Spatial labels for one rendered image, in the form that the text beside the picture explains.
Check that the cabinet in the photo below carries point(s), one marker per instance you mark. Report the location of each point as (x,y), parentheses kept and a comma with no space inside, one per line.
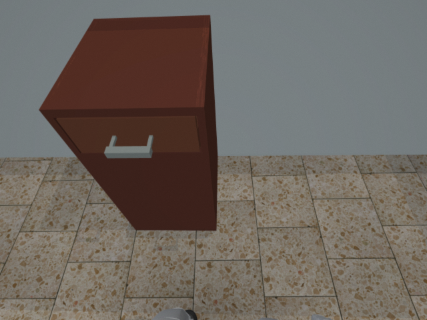
(146,67)

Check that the drawer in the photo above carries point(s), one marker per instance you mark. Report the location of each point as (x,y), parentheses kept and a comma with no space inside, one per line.
(170,133)

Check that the handle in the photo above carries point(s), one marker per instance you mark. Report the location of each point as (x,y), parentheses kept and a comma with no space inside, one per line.
(129,151)

